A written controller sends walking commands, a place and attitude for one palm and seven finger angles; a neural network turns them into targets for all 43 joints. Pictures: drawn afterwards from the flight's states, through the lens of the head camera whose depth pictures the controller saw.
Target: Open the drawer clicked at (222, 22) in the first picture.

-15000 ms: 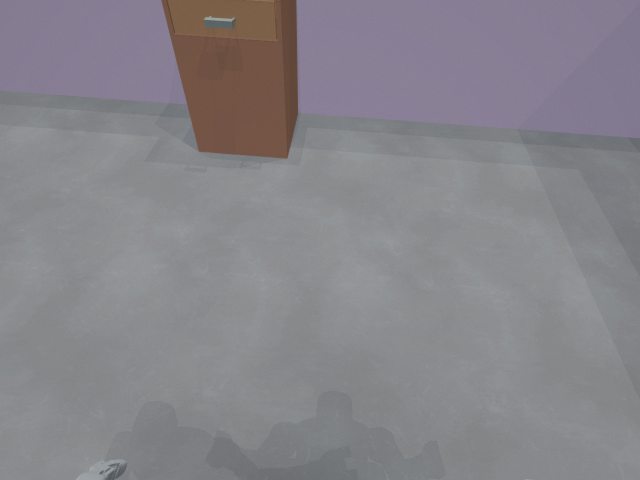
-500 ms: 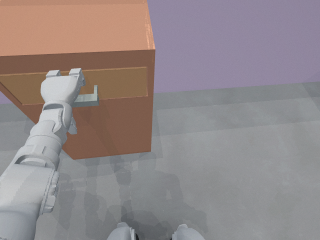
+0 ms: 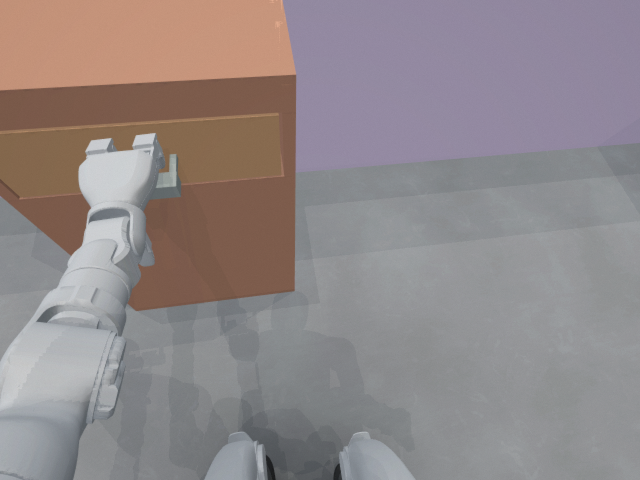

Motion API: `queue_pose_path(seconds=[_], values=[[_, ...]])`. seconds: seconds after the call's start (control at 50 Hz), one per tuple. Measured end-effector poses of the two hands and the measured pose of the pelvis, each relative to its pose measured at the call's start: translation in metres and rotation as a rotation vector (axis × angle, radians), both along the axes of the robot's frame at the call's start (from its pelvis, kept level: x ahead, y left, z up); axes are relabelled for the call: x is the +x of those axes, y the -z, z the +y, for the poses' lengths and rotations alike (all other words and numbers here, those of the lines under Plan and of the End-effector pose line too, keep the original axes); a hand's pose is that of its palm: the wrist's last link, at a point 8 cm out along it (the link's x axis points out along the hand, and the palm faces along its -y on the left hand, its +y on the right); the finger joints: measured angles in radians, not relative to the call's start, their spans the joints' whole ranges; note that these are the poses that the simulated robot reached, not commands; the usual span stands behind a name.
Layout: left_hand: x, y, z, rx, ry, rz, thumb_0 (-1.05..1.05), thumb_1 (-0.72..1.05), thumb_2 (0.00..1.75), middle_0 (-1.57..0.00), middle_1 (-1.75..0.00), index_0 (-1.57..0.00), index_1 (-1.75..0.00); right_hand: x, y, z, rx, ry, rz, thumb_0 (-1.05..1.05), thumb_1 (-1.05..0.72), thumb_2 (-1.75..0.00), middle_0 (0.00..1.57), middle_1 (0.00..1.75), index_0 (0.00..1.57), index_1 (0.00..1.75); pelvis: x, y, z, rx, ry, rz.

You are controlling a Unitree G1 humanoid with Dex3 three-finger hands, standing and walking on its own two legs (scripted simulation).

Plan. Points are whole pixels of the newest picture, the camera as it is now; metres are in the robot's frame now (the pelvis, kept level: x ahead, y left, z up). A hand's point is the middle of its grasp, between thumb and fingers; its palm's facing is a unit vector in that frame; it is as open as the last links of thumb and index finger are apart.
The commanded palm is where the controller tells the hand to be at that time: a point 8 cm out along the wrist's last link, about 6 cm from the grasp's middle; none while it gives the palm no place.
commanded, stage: lower the fingers behind the handle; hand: left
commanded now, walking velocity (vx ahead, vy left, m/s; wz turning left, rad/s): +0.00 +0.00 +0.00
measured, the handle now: (141, 175) +0.56 +0.22 -0.03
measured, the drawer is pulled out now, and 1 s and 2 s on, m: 0.00 0.00 0.00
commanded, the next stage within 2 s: close the thumb around the handle in 1.00 s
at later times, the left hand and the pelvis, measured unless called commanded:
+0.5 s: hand (138, 210) +0.49 +0.22 -0.03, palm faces -0.04 -0.01 -1.00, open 13.8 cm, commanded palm +0.48 +0.21 +0.00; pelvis -0.01 +0.00 -0.02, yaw +0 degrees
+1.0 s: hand (143, 215) +0.50 +0.22 -0.05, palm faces -0.05 -0.02 -1.00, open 13.8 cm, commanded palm +0.49 +0.21 +0.00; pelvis -0.02 +0.01 -0.03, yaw -1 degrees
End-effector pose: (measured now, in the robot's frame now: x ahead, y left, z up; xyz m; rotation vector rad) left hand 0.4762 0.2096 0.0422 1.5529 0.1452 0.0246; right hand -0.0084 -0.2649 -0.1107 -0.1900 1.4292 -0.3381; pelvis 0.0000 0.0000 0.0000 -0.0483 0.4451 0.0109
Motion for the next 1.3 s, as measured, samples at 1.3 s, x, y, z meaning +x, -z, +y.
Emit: queue_pose_path(seconds=[1.3], values=[[0.004, 0.040, 0.006, -0.004, 0.022, -0.038, 0.00, -0.31, 0.37, -0.31, -1.22, -0.33, -1.22, -0.029, 0.028, 0.005, -0.029, -0.012, 0.041, 0.00, -0.90, -0.90, 0.20, 0.30, 0.20, 0.30, -0.022, 0.036, 0.007, -0.024, 0.000, 0.069]])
